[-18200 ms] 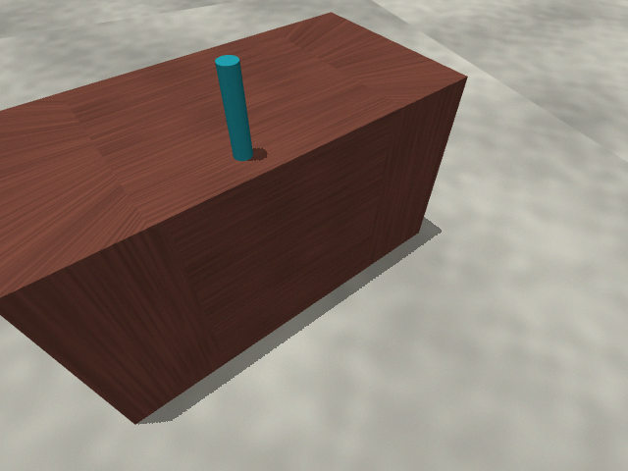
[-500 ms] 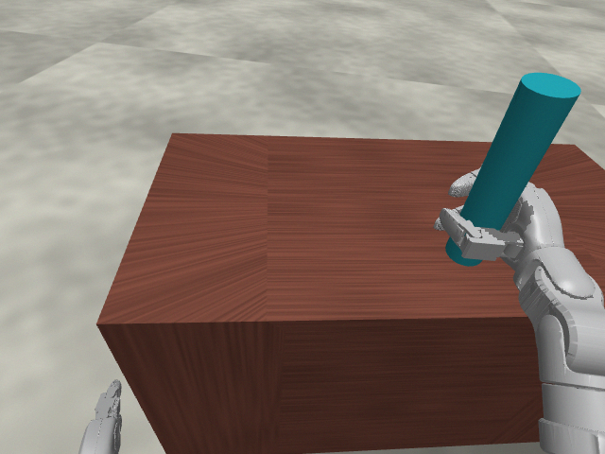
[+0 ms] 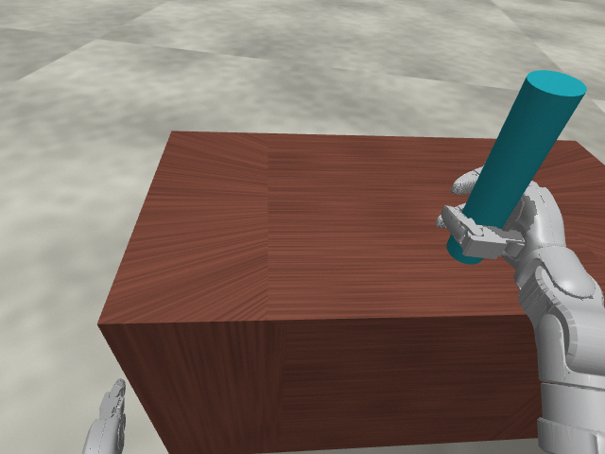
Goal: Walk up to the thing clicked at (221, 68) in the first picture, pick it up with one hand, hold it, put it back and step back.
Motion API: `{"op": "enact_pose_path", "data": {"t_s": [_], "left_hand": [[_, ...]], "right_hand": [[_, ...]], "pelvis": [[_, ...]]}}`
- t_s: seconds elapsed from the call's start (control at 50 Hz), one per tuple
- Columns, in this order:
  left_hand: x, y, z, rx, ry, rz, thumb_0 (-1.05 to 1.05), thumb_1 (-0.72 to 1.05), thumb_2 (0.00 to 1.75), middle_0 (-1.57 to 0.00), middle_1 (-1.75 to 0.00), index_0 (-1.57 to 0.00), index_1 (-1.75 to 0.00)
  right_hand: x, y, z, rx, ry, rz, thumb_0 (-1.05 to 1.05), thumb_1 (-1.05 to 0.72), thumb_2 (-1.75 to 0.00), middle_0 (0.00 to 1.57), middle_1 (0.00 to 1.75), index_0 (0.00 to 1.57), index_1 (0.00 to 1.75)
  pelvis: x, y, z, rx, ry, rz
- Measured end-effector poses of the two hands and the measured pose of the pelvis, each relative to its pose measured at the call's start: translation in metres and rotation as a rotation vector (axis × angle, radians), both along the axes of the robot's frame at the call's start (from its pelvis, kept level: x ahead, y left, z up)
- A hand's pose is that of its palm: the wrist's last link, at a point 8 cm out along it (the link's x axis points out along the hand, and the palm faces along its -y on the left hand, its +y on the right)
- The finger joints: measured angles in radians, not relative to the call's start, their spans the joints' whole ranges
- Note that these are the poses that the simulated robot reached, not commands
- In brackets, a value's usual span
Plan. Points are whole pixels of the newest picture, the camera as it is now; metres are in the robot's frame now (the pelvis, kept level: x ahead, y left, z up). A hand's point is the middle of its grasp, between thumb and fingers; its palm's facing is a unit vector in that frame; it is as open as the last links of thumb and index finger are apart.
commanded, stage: hold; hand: right
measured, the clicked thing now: (501, 183) +0.33 -0.18 +0.26
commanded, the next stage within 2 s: crouch in 0.74 s
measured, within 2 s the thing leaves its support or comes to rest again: neither
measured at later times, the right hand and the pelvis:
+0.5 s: hand (473, 214) +0.33 -0.17 +0.21, palm faces +0.03 +1.00 -0.03, open 5.9 cm; pelvis +0.01 +0.00 +0.00, yaw +0 degrees
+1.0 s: hand (469, 211) +0.33 -0.16 +0.21, palm faces +0.02 +1.00 -0.02, open 5.9 cm; pelvis +0.00 +0.00 +0.00, yaw +0 degrees
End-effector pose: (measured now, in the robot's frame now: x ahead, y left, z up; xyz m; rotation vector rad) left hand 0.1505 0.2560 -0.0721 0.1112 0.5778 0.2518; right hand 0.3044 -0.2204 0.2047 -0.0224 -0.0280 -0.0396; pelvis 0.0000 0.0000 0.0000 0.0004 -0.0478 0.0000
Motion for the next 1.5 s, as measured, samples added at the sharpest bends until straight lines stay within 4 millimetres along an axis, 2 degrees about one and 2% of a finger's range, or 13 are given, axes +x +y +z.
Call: {"op": "enact_pose_path", "data": {"t_s": [0.22,0.5,0.68,0.86,0.94,1.0,1.1,1.24,1.36,1.5], "left_hand": [[0.005,-0.001,-0.001,0.002,0.005,0.008,-0.02,-0.54,0.05,-0.06,-0.05,-0.05,-0.05],[0.006,-0.006,-0.004,-0.013,0.027,0.000,-0.02,-0.54,0.05,-0.06,-0.05,-0.05,-0.05],[0.012,-0.004,0.003,-0.002,-0.009,-0.001,-0.02,-0.54,0.05,-0.06,-0.05,-0.05,-0.05],[0.002,-0.002,-0.003,-0.013,0.017,0.002,-0.02,-0.54,0.05,-0.06,-0.05,-0.05,-0.05],[0.001,-0.009,-0.006,-0.022,0.030,-0.020,-0.02,-0.54,0.05,-0.06,-0.05,-0.05,-0.05],[0.003,-0.013,-0.006,-0.032,0.023,-0.029,-0.02,-0.54,0.06,-0.05,-0.05,-0.04,-0.05],[0.002,-0.011,-0.002,-0.027,-0.004,-0.023,-0.02,-0.54,0.06,-0.06,-0.05,-0.05,-0.05],[-0.019,0.000,0.001,0.027,0.008,0.002,-0.02,-0.54,0.06,-0.06,-0.05,-0.05,-0.05],[-0.037,0.006,-0.007,0.060,0.070,0.029,-0.02,-0.54,0.06,-0.06,-0.05,-0.05,-0.05],[-0.033,-0.003,-0.007,0.046,0.070,0.038,-0.02,-0.54,0.06,-0.06,-0.05,-0.05,-0.05]], "right_hand": [[0.004,0.003,0.001,-0.009,-0.006,0.012,-0.03,-0.08,-1.13,0.95,1.09,0.99,1.11],[0.006,-0.004,0.004,-0.012,-0.005,0.009,-0.03,-0.08,-1.13,0.95,1.09,0.99,1.11],[0.008,0.001,0.001,-0.005,0.009,0.015,-0.03,-0.08,-1.13,0.95,1.09,0.99,1.11],[0.005,-0.002,0.013,-0.022,-0.026,-0.005,-0.03,-0.08,-1.13,0.95,1.09,0.99,1.11],[0.004,0.000,0.015,-0.019,-0.024,0.009,-0.03,-0.07,-1.13,0.95,1.09,0.99,1.11],[0.008,0.002,0.006,0.005,0.014,0.022,-0.03,-0.07,-1.13,0.96,1.09,0.99,1.11],[0.020,0.000,-0.023,0.031,0.115,0.002,-0.03,-0.08,-1.13,0.96,1.08,0.99,1.10],[0.039,-0.004,-0.060,0.039,0.145,-0.040,-0.03,-0.08,-1.12,0.95,1.08,0.99,1.10],[0.057,0.000,-0.074,0.025,0.108,-0.019,-0.03,-0.09,-1.12,0.95,1.07,0.99,1.09],[0.074,0.001,-0.083,0.027,0.100,0.004,-0.03,-0.09,-1.12,0.95,1.07,0.99,1.09]], "pelvis": [[0.003,-0.003,0.000,0.002,0.000,0.000],[0.008,-0.005,0.000,0.004,0.006,0.001],[0.007,-0.005,0.000,0.003,0.001,0.002],[0.004,-0.003,0.000,0.004,-0.001,0.002],[0.002,-0.003,0.000,0.004,-0.003,0.001],[0.001,-0.003,0.000,0.002,-0.001,-0.001],[-0.003,-0.002,0.000,0.000,0.007,-0.002],[-0.009,0.000,-0.003,-0.003,0.033,0.009],[-0.013,-0.001,-0.005,-0.001,0.059,0.022],[-0.013,-0.003,-0.006,-0.001,0.084,0.031]]}}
